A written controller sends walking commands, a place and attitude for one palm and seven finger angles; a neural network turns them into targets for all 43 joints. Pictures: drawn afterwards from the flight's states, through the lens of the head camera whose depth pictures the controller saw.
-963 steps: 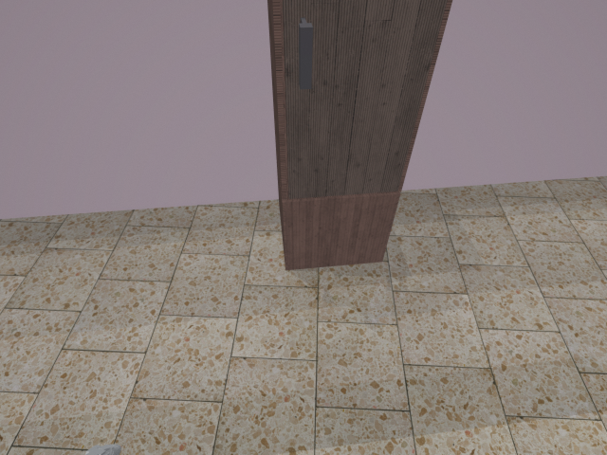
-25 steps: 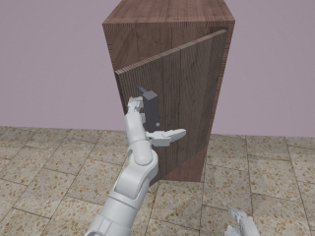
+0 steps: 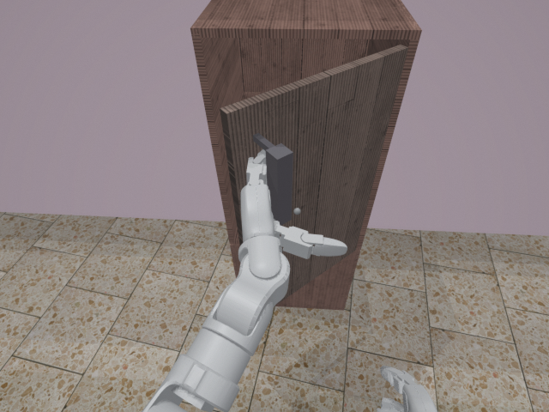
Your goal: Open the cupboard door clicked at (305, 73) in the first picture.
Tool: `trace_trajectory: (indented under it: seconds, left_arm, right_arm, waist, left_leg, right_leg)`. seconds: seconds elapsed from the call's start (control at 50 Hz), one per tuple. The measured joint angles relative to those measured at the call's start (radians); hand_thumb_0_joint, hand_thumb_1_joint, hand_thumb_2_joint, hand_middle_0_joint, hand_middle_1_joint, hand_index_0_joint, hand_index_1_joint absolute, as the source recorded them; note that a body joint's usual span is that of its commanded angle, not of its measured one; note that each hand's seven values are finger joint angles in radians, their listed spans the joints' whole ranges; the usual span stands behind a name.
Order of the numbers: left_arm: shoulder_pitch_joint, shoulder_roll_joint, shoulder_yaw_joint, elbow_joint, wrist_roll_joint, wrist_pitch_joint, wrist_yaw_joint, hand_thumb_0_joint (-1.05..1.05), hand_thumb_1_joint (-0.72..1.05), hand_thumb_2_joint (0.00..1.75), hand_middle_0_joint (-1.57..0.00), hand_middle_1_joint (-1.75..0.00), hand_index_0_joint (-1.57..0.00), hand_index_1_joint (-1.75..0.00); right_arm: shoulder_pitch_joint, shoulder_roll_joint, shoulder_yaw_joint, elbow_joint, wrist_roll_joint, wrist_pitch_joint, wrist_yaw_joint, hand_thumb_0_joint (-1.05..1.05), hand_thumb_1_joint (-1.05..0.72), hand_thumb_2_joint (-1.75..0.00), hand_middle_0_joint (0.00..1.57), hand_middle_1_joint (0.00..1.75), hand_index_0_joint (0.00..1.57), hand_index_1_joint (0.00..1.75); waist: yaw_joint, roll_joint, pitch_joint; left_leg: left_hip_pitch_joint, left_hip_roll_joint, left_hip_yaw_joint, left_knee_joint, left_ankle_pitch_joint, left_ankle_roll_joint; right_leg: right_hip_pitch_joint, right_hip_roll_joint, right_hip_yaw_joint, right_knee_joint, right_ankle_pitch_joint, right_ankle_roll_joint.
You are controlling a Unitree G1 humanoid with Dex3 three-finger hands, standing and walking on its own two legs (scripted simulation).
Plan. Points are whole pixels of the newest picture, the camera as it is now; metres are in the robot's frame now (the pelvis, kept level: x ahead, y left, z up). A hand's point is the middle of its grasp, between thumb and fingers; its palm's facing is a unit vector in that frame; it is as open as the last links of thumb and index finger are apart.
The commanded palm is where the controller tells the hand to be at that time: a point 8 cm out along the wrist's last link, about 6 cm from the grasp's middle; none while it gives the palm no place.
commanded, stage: slide the hand sideways off the handle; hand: left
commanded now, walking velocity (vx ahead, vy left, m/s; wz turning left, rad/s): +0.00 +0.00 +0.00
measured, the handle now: (270, 179) +0.42 +0.04 +0.14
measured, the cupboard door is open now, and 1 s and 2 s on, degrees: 40 44 44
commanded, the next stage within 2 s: draw the hand back to the body in 1.12 s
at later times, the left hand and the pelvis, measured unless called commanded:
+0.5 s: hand (282, 233) +0.31 +0.02 +0.14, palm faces -0.08 -1.00 +0.00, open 16.4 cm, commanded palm +0.28 +0.08 +0.14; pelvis +0.00 +0.00 +0.01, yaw -2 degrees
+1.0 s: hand (242, 257) +0.27 +0.06 +0.14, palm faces -0.05 -1.00 -0.01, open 16.3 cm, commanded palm +0.24 +0.12 +0.14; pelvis +0.03 +0.00 +0.00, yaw -1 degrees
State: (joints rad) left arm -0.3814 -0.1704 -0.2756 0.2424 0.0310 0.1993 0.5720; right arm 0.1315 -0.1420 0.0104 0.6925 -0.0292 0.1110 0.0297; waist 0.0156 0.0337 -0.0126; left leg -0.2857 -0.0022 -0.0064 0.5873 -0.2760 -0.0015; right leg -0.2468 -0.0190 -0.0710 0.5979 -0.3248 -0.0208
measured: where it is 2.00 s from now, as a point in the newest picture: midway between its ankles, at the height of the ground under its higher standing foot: outside the picture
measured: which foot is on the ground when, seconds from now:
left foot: down 0.00-1.00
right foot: down 0.00-1.00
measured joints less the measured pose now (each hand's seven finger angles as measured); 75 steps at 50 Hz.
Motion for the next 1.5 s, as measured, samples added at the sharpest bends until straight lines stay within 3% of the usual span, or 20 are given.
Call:
trace_trajectory:
  seconds: [0.04, 0.08, 0.14, 0.22, 0.34, 0.84, 1.12, 1.3, 1.5]
  left_arm:
    - [0.018, 0.059, -0.003, 0.002, -0.021, -0.065, -0.153, -0.01, -0.50, 0.30, -0.17, -0.36, -0.10, -0.38]
    - [0.017, 0.112, -0.008, 0.019, -0.056, -0.111, -0.265, -0.01, -0.50, 0.30, -0.17, -0.34, -0.08, -0.36]
    - [-0.005, 0.135, 0.003, 0.058, -0.117, -0.128, -0.333, -0.01, -0.50, 0.30, -0.16, -0.32, -0.08, -0.34]
    - [-0.003, 0.106, 0.037, 0.073, -0.138, -0.115, -0.324, -0.01, -0.50, 0.30, -0.14, -0.31, -0.10, -0.32]
    - [0.098, 0.094, 0.041, -0.018, -0.102, -0.135, -0.323, -0.01, -0.50, 0.30, -0.11, -0.30, -0.13, -0.31]
    - [0.465, 0.201, 0.054, -0.460, -0.096, -0.025, -0.441, -0.01, -0.50, 0.30, -0.15, -0.30, -0.15, -0.30]
    - [0.653, 0.252, 0.121, -0.632, -0.129, -0.023, -0.530, -0.01, -0.50, 0.30, -0.15, -0.30, -0.15, -0.30]
    - [0.649, 0.265, 0.139, -0.630, -0.146, -0.043, -0.557, -0.01, -0.50, 0.30, -0.15, -0.30, -0.15, -0.30]
    - [0.656, 0.323, 0.270, -0.618, -0.204, -0.034, -0.610, -0.01, -0.50, 0.30, -0.15, -0.30, -0.15, -0.30]
  right_arm:
    - [0.025, -0.008, 0.007, -0.022, 0.013, 0.000, -0.024, 0.01, -0.90, -0.90, 0.20, 0.29, 0.20, 0.30]
    - [0.045, -0.021, 0.011, -0.034, 0.029, -0.012, -0.043, 0.01, -0.90, -0.90, 0.20, 0.29, 0.20, 0.30]
    - [0.060, -0.038, 0.015, -0.031, 0.046, -0.038, -0.059, 0.01, -0.90, -0.90, 0.20, 0.29, 0.20, 0.30]
    - [0.070, -0.045, 0.016, -0.029, 0.049, -0.065, -0.052, 0.01, -0.90, -0.90, 0.20, 0.29, 0.19, 0.30]
    - [0.074, -0.036, 0.018, -0.057, 0.041, -0.070, -0.031, 0.01, -0.90, -0.90, 0.20, 0.29, 0.19, 0.30]
    - [0.008, -0.038, 0.044, -0.149, 0.038, -0.030, -0.040, 0.01, -0.90, -0.90, 0.20, 0.29, 0.19, 0.30]
    - [0.033, -0.049, 0.053, -0.166, 0.041, -0.061, -0.044, 0.01, -0.90, -0.90, 0.20, 0.29, 0.20, 0.30]
    - [0.044, -0.065, 0.048, -0.148, 0.040, -0.113, -0.065, 0.01, -0.90, -0.90, 0.20, 0.29, 0.20, 0.30]
    - [0.060, -0.071, 0.054, -0.129, 0.049, -0.146, -0.084, 0.01, -0.90, -0.90, 0.20, 0.29, 0.20, 0.30]
  waist:
    - [0.000, 0.001, 0.007]
    - [0.000, 0.011, 0.012]
    - [-0.003, 0.021, 0.013]
    - [-0.005, 0.020, 0.002]
    - [-0.012, 0.010, -0.007]
    - [0.016, 0.011, -0.010]
    - [0.023, 0.021, -0.023]
    - [0.021, 0.023, -0.017]
    - [0.018, 0.028, -0.023]
  left_leg:
    - [0.006, -0.003, -0.004, -0.003, 0.005, 0.002]
    - [0.010, -0.003, -0.007, 0.001, 0.006, 0.003]
    - [0.017, -0.002, -0.005, 0.000, 0.008, 0.004]
    - [0.026, -0.001, 0.007, -0.017, 0.017, 0.006]
    - [0.049, 0.013, 0.026, -0.038, 0.021, 0.003]
    - [0.102, 0.016, 0.013, -0.057, -0.010, -0.004]
    - [0.096, 0.017, 0.007, -0.034, -0.036, -0.010]
    - [0.083, 0.019, -0.004, -0.018, -0.036, -0.016]
    - [0.099, 0.031, -0.001, -0.038, -0.023, -0.022]
  right_leg:
    - [0.007, -0.003, -0.004, -0.001, 0.002, 0.001]
    - [0.016, -0.002, -0.008, -0.005, 0.005, 0.002]
    - [0.024, -0.002, -0.006, -0.011, 0.012, 0.005]
    - [0.024, 0.000, 0.007, -0.021, 0.022, 0.007]
    - [0.038, 0.013, 0.026, -0.042, 0.034, 0.003]
    - [0.104, 0.018, 0.014, -0.078, 0.008, 0.000]
    - [0.097, 0.018, 0.008, -0.047, -0.024, -0.005]
    - [0.086, 0.021, -0.002, -0.030, -0.029, -0.011]
    - [0.102, 0.033, 0.002, -0.055, -0.012, -0.017]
